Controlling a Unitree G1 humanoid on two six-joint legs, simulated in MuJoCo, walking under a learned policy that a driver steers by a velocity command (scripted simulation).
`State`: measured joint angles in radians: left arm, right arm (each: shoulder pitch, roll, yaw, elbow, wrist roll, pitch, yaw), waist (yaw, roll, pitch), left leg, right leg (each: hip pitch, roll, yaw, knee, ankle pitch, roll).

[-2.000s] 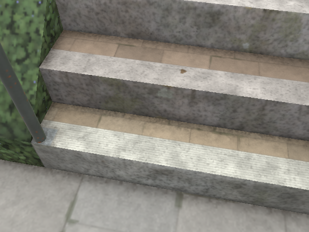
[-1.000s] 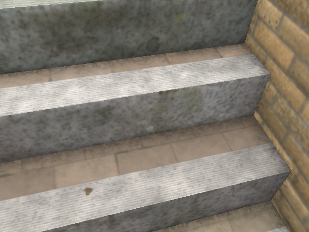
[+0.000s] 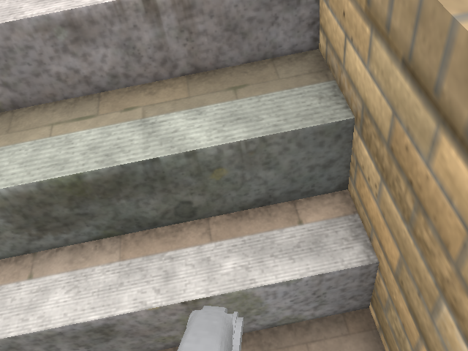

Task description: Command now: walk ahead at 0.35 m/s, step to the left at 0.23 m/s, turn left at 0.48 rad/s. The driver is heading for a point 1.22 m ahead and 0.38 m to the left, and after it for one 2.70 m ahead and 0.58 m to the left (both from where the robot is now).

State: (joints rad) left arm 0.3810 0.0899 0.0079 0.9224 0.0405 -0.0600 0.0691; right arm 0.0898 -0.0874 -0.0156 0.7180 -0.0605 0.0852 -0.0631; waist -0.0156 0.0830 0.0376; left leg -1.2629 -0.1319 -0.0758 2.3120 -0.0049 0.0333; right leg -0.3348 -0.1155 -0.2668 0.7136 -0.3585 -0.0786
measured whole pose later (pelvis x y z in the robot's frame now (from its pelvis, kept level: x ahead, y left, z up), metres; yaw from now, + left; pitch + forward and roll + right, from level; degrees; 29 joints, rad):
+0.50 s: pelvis +0.17 +0.07 +0.05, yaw +15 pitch +0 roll +6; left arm 0.55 0.11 0.03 0.95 -0.03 -0.04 0.06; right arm -0.05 -0.13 0.00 0.62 0.01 0.08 -0.01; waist 0.08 0.02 0.08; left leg -0.97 -0.04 0.22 1.45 -0.55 0.19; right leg 0.03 -0.30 -0.39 0.51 -0.13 0.00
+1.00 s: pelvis +0.42 +0.16 +0.27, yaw +24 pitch +5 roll -4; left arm -0.13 -0.01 -0.08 0.58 0.02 -0.04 0.04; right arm 0.40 -0.12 -0.08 0.97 0.03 -0.09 -0.06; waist -0.05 0.02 0.03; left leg -0.06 -0.01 -0.07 0.24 -0.02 0.12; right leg -1.25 0.03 -0.18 1.83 -0.31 -0.14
